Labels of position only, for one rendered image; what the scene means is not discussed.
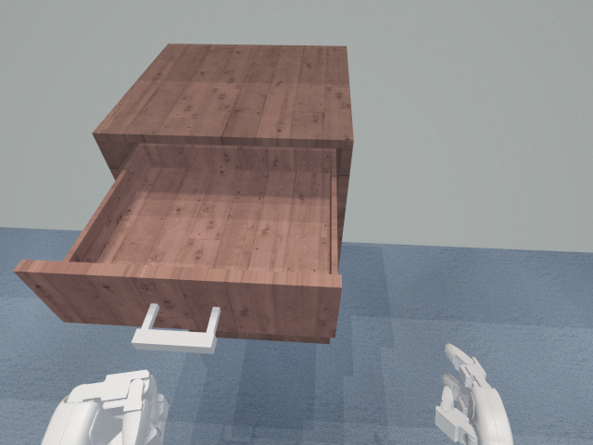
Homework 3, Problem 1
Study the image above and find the robot right hand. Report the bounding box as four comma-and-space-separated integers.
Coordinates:
435, 343, 513, 445

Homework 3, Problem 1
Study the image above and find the drawer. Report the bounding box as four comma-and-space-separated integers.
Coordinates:
13, 143, 342, 338

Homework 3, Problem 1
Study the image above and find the robot left hand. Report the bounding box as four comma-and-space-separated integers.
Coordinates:
41, 370, 170, 445

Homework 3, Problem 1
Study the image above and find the handle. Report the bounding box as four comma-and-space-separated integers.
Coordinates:
132, 303, 221, 354

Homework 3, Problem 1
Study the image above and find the cabinet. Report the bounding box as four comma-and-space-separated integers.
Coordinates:
92, 44, 354, 344

